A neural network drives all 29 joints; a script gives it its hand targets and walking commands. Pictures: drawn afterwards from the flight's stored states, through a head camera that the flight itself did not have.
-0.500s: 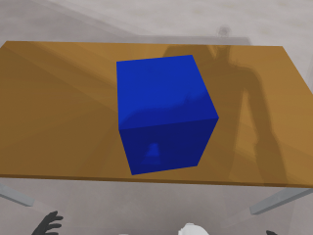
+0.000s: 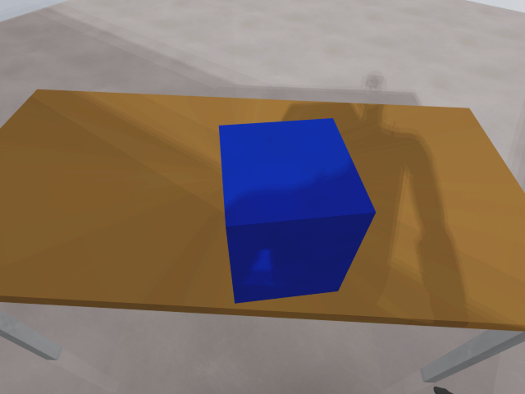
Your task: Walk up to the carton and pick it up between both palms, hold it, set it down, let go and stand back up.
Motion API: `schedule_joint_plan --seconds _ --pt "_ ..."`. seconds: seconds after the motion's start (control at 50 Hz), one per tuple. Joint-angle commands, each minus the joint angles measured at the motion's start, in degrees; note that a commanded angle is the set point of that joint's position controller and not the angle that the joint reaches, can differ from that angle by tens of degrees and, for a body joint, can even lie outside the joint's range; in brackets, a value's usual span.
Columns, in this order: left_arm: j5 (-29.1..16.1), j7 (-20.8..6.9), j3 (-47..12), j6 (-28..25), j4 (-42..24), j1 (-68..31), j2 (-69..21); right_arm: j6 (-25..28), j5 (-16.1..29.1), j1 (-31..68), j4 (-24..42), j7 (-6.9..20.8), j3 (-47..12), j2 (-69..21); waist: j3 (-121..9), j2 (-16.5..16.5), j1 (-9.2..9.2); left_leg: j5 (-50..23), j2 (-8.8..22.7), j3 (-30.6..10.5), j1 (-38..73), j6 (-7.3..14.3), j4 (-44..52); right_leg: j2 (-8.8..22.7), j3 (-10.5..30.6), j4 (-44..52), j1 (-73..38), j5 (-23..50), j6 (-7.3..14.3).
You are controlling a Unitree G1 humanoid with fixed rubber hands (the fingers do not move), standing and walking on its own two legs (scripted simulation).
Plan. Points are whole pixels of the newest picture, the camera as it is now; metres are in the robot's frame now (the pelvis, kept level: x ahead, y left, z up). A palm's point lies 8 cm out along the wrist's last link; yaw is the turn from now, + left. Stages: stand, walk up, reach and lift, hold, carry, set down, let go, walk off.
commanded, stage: walk up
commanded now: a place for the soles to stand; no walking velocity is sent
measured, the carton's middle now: (282, 213) +0.42 -0.02 +0.01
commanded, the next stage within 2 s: stand in 1.18 s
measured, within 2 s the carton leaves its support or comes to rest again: neither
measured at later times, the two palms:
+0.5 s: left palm out of the picture +0.10 +0.29 -0.10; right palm out of the picture +0.10 -0.30 -0.11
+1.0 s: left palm out of the picture +0.12 +0.28 -0.10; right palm out of the picture +0.11 -0.31 -0.11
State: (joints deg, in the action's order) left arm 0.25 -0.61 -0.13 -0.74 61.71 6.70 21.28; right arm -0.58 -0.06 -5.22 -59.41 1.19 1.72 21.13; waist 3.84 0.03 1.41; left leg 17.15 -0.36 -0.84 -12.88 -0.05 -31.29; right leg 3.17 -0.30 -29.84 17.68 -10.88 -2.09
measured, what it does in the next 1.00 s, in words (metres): stands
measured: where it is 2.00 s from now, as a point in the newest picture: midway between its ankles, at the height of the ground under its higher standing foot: outside the picture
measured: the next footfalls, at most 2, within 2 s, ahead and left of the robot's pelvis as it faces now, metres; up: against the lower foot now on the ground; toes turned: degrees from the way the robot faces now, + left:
none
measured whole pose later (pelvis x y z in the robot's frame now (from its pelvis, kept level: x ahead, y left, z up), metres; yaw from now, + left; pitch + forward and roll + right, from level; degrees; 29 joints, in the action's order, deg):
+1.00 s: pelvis +0.03 -0.01 +0.01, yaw +0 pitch -1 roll +0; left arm 0.4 0.1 0.2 -1.4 65.1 3.3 18.9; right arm -0.3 -0.5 -5.2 -63.7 0.7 1.8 20.7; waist 2.7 0.7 0.1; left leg 13.3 0.7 -1.4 -3.9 -1.2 -18.5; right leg 2.6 -1.3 -20.2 9.9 -8.9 -1.7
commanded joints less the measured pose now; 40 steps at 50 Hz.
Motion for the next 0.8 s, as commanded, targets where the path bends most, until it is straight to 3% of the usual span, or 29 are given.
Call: schedule_joint_plan --seconds 0.0,0.04,0.1,0.12,0.14,0.16,0.18,0.2,0.22,0.24,0.26,0.28,0.3,0.32,0.34,0.36,0.4,0.42,0.46,0.48,0.5,0.54,0.6,0.62,0.64,0.68,0.7,0.74,0.78 --pt "-0.3 0.9 2.3 -1.3 -2.9 -2.8 13.1 1.4 0.3 2.9 2.0 -0.6 2.0 13.3 -5.2 -2.9 -0.24 -6.2 6.6 -6.8 -0.7 2.9 9.8 4.3 5.1 6.7 -6.7 4.7 4.0" --pt "-0.6 1.0 2.0 -1.4 -2.5 -3.0 12.1 1.3 0.0 2.9 2.4 -0.6 2.3 13.1 -7.5 2.2 -0.38 -5.0 5.9 -5.9 1.5 2.4 8.9 4.6 5.6 7.8 -6.0 2.0 3.9" --pt "-0.3 1.1 2.4 -1.5 -2.4 -5.3 12.6 1.3 0.1 2.3 1.1 -0.6 1.9 12.8 -6.2 -3.0 -0.99 -7.0 7.0 -7.3 1.3 2.5 11.5 3.9 3.9 8.4 -7.3 4.6 3.7" --pt "-0.4 0.9 2.3 -1.3 -2.9 -3.9 11.1 1.3 -0.2 3.0 0.9 -0.7 2.3 12.8 -6.5 3.2 -0.97 -6.7 7.3 -5.6 2.9 2.7 12.2 4.3 4.1 8.7 -6.0 4.6 3.7" --pt "-0.5 1.0 2.3 -1.4 -2.5 -4.3 11.1 1.5 -0.2 1.4 1.3 -0.6 1.9 12.3 -8.8 1.4 -0.57 -8.8 7.3 -6.7 2.3 2.7 12.0 3.8 3.8 7.9 -8.5 4.4 3.6" --pt "-0.2 0.8 2.0 -1.4 -2.0 -4.7 11.1 1.5 -0.2 3.8 0.8 -0.7 2.0 11.7 -5.9 5.0 -0.73 -9.3 7.0 -6.1 0.9 1.8 12.9 3.7 4.2 8.0 -7.9 5.6 3.7" --pt "-0.2 0.7 2.5 -1.5 -1.8 -2.7 11.0 1.6 -0.1 3.5 0.9 -0.7 1.9 12.0 -6.3 1.1 -0.2 -12.5 7.2 -5.9 2.2 2.0 12.1 4.4 4.1 8.7 -8.5 8.6 3.4" --pt "-0.7 1.0 2.0 -1.7 -1.1 -2.2 11.2 1.7 0.0 2.5 1.0 -0.7 2.3 12.1 -8.6 3.4 -0.4 -14.5 7.1 -5.1 4.1 1.6 11.9 4.5 3.9 7.7 -9.7 9.7 3.8" --pt "-0.4 1.0 2.1 -1.6 -1.3 -2.9 11.0 1.5 0.5 3.0 0.3 -1.0 1.9 11.7 -8.2 -1.1 -0.04 -13.3 6.6 -4.7 3.9 1.9 11.7 4.5 4.4 9.7 -9.4 12.4 3.5" --pt "-0.2 0.7 1.9 -1.4 -1.5 -3.7 11.4 1.5 -0.2 2.9 0.6 -0.9 2.0 10.8 -7.3 2.0 -0.81 -4.6 6.8 -5.1 4.2 1.5 15.3 4.1 3.8 9.9 -8.1 4.2 3.5" --pt "0.1 0.6 2.4 -1.4 -1.2 -4.8 11.3 1.6 -0.4 4.5 0.8 -0.6 1.4 10.7 -5.3 1.0 -0.01 -1.3 7.6 -7.4 2.1 2.3 16.6 3.6 3.8 11.0 -8.1 -0.9 3.2" --pt "0.4 0.7 2.6 -1.4 -0.5 -5.0 11.5 1.6 0.0 3.2 -0.2 -0.8 1.9 11.2 -5.2 -1.5 -0.23 0.7 7.5 -7.0 1.8 2.4 16.8 3.7 3.8 11.8 -9.3 -1.2 2.9" --pt "0.2 0.7 2.1 -1.4 -1.0 -4.8 11.3 1.6 -0.5 2.3 -0.1 -0.7 1.9 11.5 -5.1 2.7 -0.73 -0.2 7.5 -6.5 1.6 2.6 16.8 4.2 5.2 11.4 -6.9 -0.7 3.2" --pt "0.6 0.6 2.3 -1.5 -0.3 -6.2 11.1 1.5 -0.3 3.7 -0.7 -0.7 1.5 10.8 -5.2 2.3 -1.2 1.8 7.4 -6.7 0.4 2.3 17.5 4.4 6.0 12.1 -9.0 -3.7 3.3" --pt "0.3 0.7 3.0 -1.8 -0.7 -4.7 12.0 1.7 -0.1 4.4 -0.3 -0.8 1.4 10.7 -4.2 -1.5 0.22 -1.5 6.4 -6.0 0.7 1.7 15.7 4.8 5.6 13.3 -10.5 -0.6 2.8" --pt "0.4 0.7 2.7 -1.9 -0.5 -6.0 12.4 1.7 -0.3 2.6 -0.8 -0.8 1.3 10.7 -4.0 -1.0 -1.36 -3.9 6.5 -5.5 1.7 1.3 16.6 5.1 6.7 12.6 -9.7 1.9 3.4" --pt "0.0 0.7 1.9 -2.2 -0.7 -5.5 10.9 2.0 -0.3 2.7 -1.2 -0.7 1.2 11.5 -2.9 1.5 -1.52 -8.5 6.3 -5.3 2.6 1.2 16.0 5.1 6.2 13.3 -8.8 4.8 2.9" --pt "0.0 0.6 2.3 -2.1 -0.6 -5.6 11.1 2.0 0.3 2.5 -0.9 -0.8 1.2 11.0 -5.4 -2.6 -0.38 -7.8 6.8 -5.6 2.4 1.4 16.3 4.8 5.3 12.6 -12.1 5.7 3.6" --pt "-0.2 0.8 2.7 -2.4 0.0 -4.6 11.1 2.0 0.0 1.3 -2.0 -0.8 1.2 11.8 -7.5 -4.1 -0.72 -10.2 6.1 -5.8 4.6 0.9 15.6 5.3 4.5 12.9 -12.4 9.1 2.7" --pt "0.1 0.8 3.0 -2.2 -0.2 -4.6 10.8 2.1 0.0 2.7 -1.9 -0.8 1.2 10.6 -8.7 -1.1 -0.54 -10.7 7.1 -4.9 6.0 1.3 15.0 5.3 4.5 12.9 -12.4 8.3 3.0" --pt "-0.1 0.9 2.8 -2.0 0.5 -4.0 11.4 1.9 0.0 3.0 -1.5 -0.8 1.5 11.1 -6.5 -2.4 0.05 -11.4 6.7 -5.2 6.6 0.6 14.8 5.4 4.1 13.7 -10.9 10.2 2.9" --pt "-0.3 1.2 2.6 -2.0 -0.5 -5.5 11.5 1.7 -0.2 1.6 -2.5 -1.1 1.3 11.2 -5.8 -3.4 -1.23 -13.5 7.0 -4.6 5.8 1.2 15.1 5.7 5.2 12.8 -10.7 11.9 2.9" --pt "0.0 0.8 2.6 -1.7 0.0 -4.8 10.5 1.8 -0.7 1.2 -2.5 -1.1 2.3 11.9 -8.7 3.5 -1.36 -14.8 6.9 -2.8 6.2 1.1 14.3 5.2 3.3 11.8 -12.7 12.1 3.2" --pt "0.1 1.0 2.6 -1.8 0.3 -4.4 10.9 1.6 -0.1 2.4 -1.0 -1.2 1.8 10.7 -8.2 -1.6 -0.17 -13.6 7.0 -4.3 5.3 1.1 15.0 5.0 3.5 11.3 -13.1 11.9 3.0" --pt "0.0 0.9 2.3 -1.9 0.1 -6.4 10.2 1.7 -0.1 1.3 -1.8 -1.0 1.8 10.7 -9.9 -1.8 -1.72 -13.5 6.9 -4.6 6.0 1.5 14.9 5.3 4.0 11.7 -13.2 11.4 3.0" --pt "0.1 1.1 2.6 -1.9 0.0 -4.4 10.2 1.8 -0.3 1.7 -1.7 -1.1 1.9 10.8 -8.3 -1.0 -0.2 -18.1 7.7 -4.3 9.3 1.0 14.5 5.1 3.0 10.9 -10.5 14.3 3.1" --pt "-0.3 1.2 2.2 -1.9 0.2 -5.6 10.0 1.9 -0.4 0.8 -1.9 -1.1 2.0 10.7 -8.4 1.6 -1.7 -19.2 7.4 -3.7 9.9 0.4 13.9 4.6 3.2 11.1 -9.6 15.0 2.6" --pt "0.0 1.3 2.3 -1.9 0.3 -5.5 10.2 1.6 -0.4 0.7 -1.8 -1.2 2.5 11.6 -8.3 -1.6 -1.46 -19.6 7.8 -3.8 7.9 1.0 14.5 4.4 2.1 10.9 -13.3 16.2 3.2" --pt "-0.4 1.4 2.1 -1.9 0.8 -6.1 10.0 1.4 -0.2 1.0 -1.8 -1.2 2.2 11.6 -9.2 0.0 -2.1 -17.9 7.5 -4.0 9.7 0.8 15.1 5.3 3.8 11.0 -11.9 15.7 3.1"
